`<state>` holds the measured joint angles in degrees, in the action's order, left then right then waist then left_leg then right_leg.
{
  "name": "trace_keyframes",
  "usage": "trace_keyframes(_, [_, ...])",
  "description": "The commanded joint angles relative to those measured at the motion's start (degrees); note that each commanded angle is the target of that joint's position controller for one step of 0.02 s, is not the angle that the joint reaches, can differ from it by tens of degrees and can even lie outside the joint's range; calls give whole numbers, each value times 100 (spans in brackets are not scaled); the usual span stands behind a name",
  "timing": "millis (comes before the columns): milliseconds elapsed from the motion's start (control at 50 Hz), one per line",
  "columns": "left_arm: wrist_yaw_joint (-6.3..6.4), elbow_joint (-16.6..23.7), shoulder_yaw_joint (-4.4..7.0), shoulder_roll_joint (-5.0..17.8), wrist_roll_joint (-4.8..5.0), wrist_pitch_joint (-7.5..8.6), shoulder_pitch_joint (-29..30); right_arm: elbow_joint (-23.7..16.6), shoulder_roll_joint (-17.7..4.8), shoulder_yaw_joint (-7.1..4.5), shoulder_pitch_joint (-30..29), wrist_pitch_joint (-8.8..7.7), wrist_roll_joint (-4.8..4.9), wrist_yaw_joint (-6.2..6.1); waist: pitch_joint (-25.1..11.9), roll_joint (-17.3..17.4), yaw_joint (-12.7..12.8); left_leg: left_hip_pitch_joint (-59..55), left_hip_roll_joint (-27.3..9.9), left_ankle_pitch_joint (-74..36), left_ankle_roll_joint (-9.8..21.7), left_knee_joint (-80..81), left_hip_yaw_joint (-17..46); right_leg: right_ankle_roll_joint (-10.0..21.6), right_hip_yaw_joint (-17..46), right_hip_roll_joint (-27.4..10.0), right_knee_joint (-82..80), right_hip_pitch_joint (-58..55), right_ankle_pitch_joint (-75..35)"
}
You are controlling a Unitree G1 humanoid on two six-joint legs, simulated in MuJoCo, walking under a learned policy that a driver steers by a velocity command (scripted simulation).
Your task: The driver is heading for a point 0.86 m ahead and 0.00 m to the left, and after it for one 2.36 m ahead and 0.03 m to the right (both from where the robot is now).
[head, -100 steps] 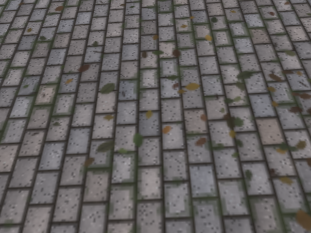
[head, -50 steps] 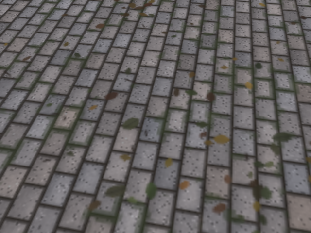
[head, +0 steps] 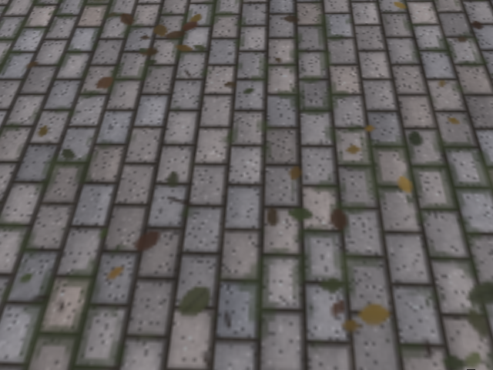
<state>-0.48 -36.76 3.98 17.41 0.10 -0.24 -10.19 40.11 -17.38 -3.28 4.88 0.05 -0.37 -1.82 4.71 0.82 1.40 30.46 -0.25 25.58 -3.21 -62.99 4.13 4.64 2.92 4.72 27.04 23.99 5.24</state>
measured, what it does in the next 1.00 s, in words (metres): walks ahead: left foot, then right foot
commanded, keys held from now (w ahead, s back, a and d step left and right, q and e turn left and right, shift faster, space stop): e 0.10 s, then w+e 0.16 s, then w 0.30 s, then w+q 0.44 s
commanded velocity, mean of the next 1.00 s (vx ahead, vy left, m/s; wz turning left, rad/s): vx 0.35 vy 0.00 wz -0.14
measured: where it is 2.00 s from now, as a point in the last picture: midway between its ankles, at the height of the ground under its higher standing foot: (264, 195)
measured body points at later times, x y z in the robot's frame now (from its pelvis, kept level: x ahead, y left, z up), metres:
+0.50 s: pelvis +0.11 +0.04 +0.02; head +0.12 +0.07 +0.46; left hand +0.35 +0.25 -0.08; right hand +0.05 -0.24 -0.09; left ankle +0.08 +0.17 -0.73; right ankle +0.14 -0.14 -0.66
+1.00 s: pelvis +0.32 -0.06 +0.01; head +0.34 -0.07 +0.46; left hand +0.39 +0.21 -0.11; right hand +0.45 -0.35 -0.09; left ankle +0.47 +0.08 -0.67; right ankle +0.23 -0.16 -0.73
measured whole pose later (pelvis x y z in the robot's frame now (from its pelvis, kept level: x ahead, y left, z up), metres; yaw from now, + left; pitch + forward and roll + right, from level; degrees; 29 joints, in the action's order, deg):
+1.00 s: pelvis +0.32 -0.06 +0.01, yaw -5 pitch +1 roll -2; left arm -0.4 -46.2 4.3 15.3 -0.4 5.3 -19.3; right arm 41.7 -17.7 -3.7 11.0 -2.2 1.3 0.8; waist 1.1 2.8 2.9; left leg 40.3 -5.9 3.6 -0.5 -52.2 3.2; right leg 1.2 -9.2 1.7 13.6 0.4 14.1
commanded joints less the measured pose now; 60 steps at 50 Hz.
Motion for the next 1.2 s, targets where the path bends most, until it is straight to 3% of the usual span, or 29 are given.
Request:
trace_keyframes(20, [150,442,281,942,-10,5,73,-171,-402,-117,504,-6,-11,-67,-1282,-612,-207,-129,39,-286,-166,678,61,970,1663,-1330,-825,-999,-1076])
trace_keyframes(80, [234,493,307,975,19,-84,146,-179,-389,-106,360,-4,13,-62,-1311,-739,-125,-313,79,-638,-225,1264,136,843,1828,-1214,-827,-863,-50])
trace_keyframes(160, [224,553,299,955,39,-158,171,-247,-469,-136,289,-105,66,28,-1253,-1083,-44,-742,193,-617,-99,2098,35,742,2309,-1110,-994,-651,2050])
trace_keyframes(220, [211,558,257,873,98,-179,208,-154,-448,-180,684,-259,131,113,-1055,-1068,-311,-1717,249,-851,205,3405,-151,548,2486,-920,-820,-192,2953])
trace_keyframes(240, [218,561,214,733,111,-177,193,-52,-547,-234,989,-297,118,105,-941,-840,-463,-2369,-29,-855,386,3970,0,311,2296,-660,-445,334,3198])
trace_keyframes(260, [217,566,105,311,98,-162,69,11,-905,-315,1471,-315,22,74,-1117,163,-508,-3092,-1300,150,768,4497,1269,-68,1447,-130,1263,1065,3310])
trace_keyframes(280, [197,878,121,361,136,-44,323,47,-1384,-408,1510,-347,-214,149,-518,1374,-419,-2721,-2109,1531,1418,5243,3287,-166,743,358,2355,2338,2753])
trace_keyframes(300, [179,841,192,685,76,51,325,-100,-1163,-368,1070,-432,-210,151,-127,1120,-253,-2425,-2170,1787,1601,5339,3355,-216,977,-92,2980,2510,2235])
trace_keyframes(320, [147,674,238,801,65,77,156,-132,-824,-283,883,-464,-78,104,-68,902,-171,-2487,-1891,1475,1439,5280,2775,-288,939,-140,3174,2547,1748])
trace_keyframes(340, [136,488,229,720,31,80,-43,-132,-660,-229,893,-476,-2,85,-178,741,-154,-2653,-1614,1042,1262,5242,2289,-397,831,-189,3309,2428,1462])
trace_keyframes(380, [73,426,176,500,26,168,40,9,-586,-182,1181,-501,23,59,-103,644,-288,-2671,-1388,265,1203,5338,1653,-503,662,-272,3462,2388,896])
trace_keyframes(520, [-60,679,-31,77,75,354,1043,310,-762,-187,1785,-468,89,83,-3,776,-725,-2694,-1199,-1372,1278,5514,513,-710,-224,-680,1674,1702,-1])
trace_keyframes(600, [-184,761,-50,96,149,455,1376,497,-914,-196,2104,-394,175,150,121,797,-835,-2533,-1318,-1816,1337,5319,479,-580,-475,-519,667,812,290])
trace_keyframes(640, [-217,739,11,258,186,519,1149,556,-1031,-226,2090,-336,225,153,62,876,-578,-2588,-1489,-2248,1301,5089,703,-406,-414,-441,238,264,430])
trace_keyframes(680, [-143,397,208,613,156,538,40,547,-1002,-206,1916,-327,247,137,-590,652,100,-2289,-1201,-3713,1051,3985,378,-119,-447,-318,-268,-1528,142])
trace_keyframes(700, [-61,219,322,903,80,520,-937,430,-708,-95,1777,-370,163,151,-1386,368,598,-1442,-891,-3218,811,2595,106,146,169,-989,-75,-3135,187])
trace_keyframes(720, [9,119,435,1499,-73,456,-1603,168,-7,110,2082,-465,70,142,-2307,-1228,596,641,-84,-578,368,398,-405,820,2419,-2651,-239,-5075,740])
trace_keyframes(740, [4,47,344,1135,-92,445,-1705,220,-374,18,2102,-556,241,118,-2504,-1488,653,1172,12,673,331,-652,281,1183,3646,-2976,-894,-4620,1603])
trace_keyframes(760, [-5,-4,212,779,-28,452,-1328,148,-747,-112,1764,-560,359,134,-1584,-1203,541,1550,-304,295,375,-985,338,997,2796,-2762,-1016,-3959,1773])
trace_keyframes(800, [-20,-39,81,350,-3,474,-660,125,-615,-117,1353,-497,254,147,-719,-844,238,1402,-628,-534,393,-669,148,707,1562,-2191,-1384,-2752,1274])
trace_keyframes(840, [-38,-106,61,187,-65,567,-297,193,-382,-114,1454,-355,218,170,-405,-860,-63,908,-761,-1019,358,-443,176,595,789,-1926,-1739,-1992,436])
trace_keyframes(860, [-36,-163,83,207,-62,620,-240,193,-232,-86,1476,-298,222,182,-344,-780,-148,859,-758,-1142,325,-396,161,619,533,-1937,-1834,-1820,-8])
trace_keyframes(920, [-7,-337,147,345,-75,700,-219,32,-151,-72,1215,-228,181,190,-150,-495,-227,1080,-740,-1665,221,156,232,658,-106,-1943,-1986,-1702,-793])
trace_keyframes(980, [40,-455,185,515,-47,690,-236,-170,-83,-8,662,-279,159,305,3,-412,-87,828,-669,-2648,279,1424,-28,528,-725,-1781,-2065,-1652,-914])
trace_keyframes(1040, [85,-623,247,741,29,636,-530,-447,-52,42,29,-288,159,434,166,-253,135,762,-614,-2883,438,2198,-296,458,-986,-1950,-2075,-1996,-968])
trace_keyframes(1100, [95,-752,302,905,113,508,-704,-702,-190,2,-296,-276,164,530,168,-244,157,806,-467,-2441,678,2600,-526,317,-1202,-2109,-1674,-2677,-1721])
trace_keyframes(1140, [127,-760,347,1099,134,405,-712,-781,-396,-105,-98,-238,153,550,-197,-452,-55,191,-76,-1837,901,2615,-888,188,-1376,-2092,-864,-2962,-3640])
trace_keyframes(1180, [167,-717,326,1127,163,311,-638,-492,-865,-387,1304,-182,182,476,-1022,-440,-865,-1846,439,-1777,1254,2906,-1065,-54,-1605,-1830,1197,-2430,-4400])
trace_keyframes(1200, [185,-623,206,855,29,347,-809,-322,-1344,-572,2145,-101,206,347,-1568,222,-1155,-3599,-184,-1793,1572,3016,102,-319,-1605,-1558,3010,-1025,-2491])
